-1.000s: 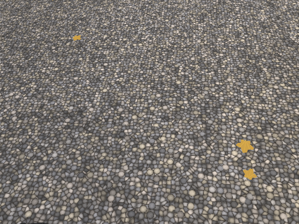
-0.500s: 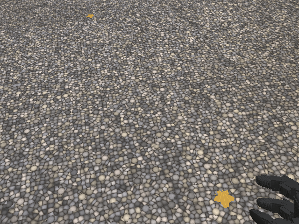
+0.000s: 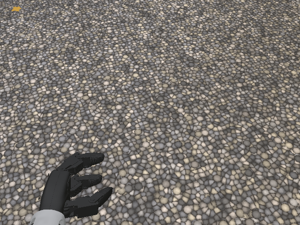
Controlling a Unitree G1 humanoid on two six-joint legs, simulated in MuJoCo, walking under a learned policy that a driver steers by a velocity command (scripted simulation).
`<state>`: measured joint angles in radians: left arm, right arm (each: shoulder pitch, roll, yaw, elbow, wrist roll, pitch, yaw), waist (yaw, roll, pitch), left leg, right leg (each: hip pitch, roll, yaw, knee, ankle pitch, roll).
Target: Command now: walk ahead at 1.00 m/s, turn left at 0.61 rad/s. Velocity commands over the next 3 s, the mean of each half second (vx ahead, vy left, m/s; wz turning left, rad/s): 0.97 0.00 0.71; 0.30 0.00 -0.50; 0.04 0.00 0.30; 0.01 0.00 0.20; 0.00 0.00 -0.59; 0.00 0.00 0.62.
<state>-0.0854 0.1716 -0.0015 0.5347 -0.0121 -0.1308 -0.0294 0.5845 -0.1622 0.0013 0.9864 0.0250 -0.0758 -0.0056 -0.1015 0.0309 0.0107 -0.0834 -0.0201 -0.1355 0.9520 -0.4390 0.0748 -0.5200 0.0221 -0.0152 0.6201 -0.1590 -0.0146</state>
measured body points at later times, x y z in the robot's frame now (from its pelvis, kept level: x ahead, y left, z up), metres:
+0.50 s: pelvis +0.43 +0.11 -0.01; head +0.46 +0.12 +0.44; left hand +0.47 +0.40 -0.12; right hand +0.62 -0.11 -0.12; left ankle +0.48 +0.16 -0.71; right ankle +0.34 -0.11 -0.58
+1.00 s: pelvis +0.71 +0.18 +0.01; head +0.77 +0.18 +0.46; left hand +0.79 +0.47 -0.09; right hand +0.97 -0.04 -0.07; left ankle +0.69 +0.35 -0.63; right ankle +0.83 +0.16 -0.71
